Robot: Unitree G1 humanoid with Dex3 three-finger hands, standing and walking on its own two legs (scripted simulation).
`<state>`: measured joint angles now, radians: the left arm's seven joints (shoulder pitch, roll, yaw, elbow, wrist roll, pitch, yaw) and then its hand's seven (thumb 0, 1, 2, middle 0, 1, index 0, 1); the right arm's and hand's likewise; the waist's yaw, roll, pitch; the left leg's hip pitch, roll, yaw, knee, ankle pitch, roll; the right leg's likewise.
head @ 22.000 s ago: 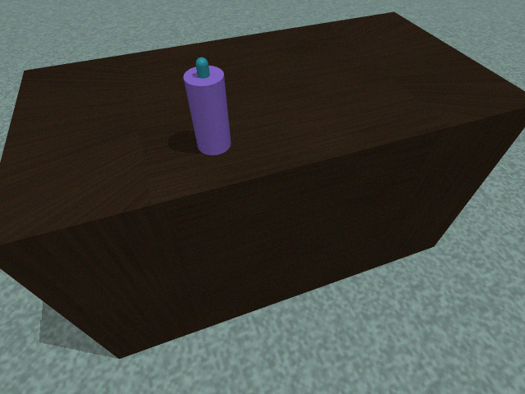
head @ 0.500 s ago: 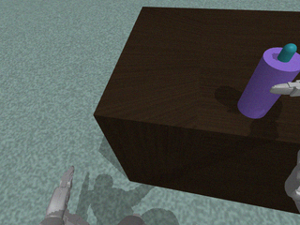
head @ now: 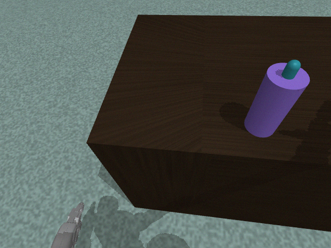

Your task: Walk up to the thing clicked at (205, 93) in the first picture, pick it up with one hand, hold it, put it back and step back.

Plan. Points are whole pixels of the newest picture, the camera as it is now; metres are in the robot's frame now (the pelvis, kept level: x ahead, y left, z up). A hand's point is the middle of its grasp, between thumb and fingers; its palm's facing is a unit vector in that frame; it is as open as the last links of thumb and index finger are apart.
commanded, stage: sink last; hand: right
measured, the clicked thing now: (274, 99) +0.45 -0.20 +0.10
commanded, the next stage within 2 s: home in 1.04 s
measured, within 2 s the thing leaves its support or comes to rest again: neither
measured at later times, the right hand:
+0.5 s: hand out of the picture +0.23 -0.27 +0.16, palm faces +0.41 +0.80 -0.44, open 17.4 cm
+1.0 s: hand out of the picture +0.14 -0.23 +0.18, palm faces +0.43 +0.76 -0.50, open 17.5 cm
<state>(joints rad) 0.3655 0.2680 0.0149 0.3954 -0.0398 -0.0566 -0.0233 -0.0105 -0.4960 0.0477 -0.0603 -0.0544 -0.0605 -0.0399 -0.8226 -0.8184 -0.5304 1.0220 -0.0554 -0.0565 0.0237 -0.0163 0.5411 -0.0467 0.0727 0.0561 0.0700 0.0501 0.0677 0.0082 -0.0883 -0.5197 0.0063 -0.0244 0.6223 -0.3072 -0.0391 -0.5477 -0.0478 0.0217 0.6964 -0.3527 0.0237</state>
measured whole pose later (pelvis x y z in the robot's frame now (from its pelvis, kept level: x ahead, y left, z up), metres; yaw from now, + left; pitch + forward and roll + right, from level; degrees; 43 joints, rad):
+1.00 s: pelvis -0.04 +0.03 +0.00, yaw -3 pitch +0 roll -1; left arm 0.39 0.21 0.18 0.40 -0.02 -0.07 0.05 -0.01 -0.50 0.05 -0.06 -0.06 -0.06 -0.04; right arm 0.49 -0.36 -0.41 -0.41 0.08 -0.22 -0.02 -0.02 0.57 -0.05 0.07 0.06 0.07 0.06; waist -0.06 -0.07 -0.01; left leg -0.39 0.04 0.02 0.73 -0.35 -0.01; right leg -0.38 -0.02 0.06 0.69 -0.31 0.05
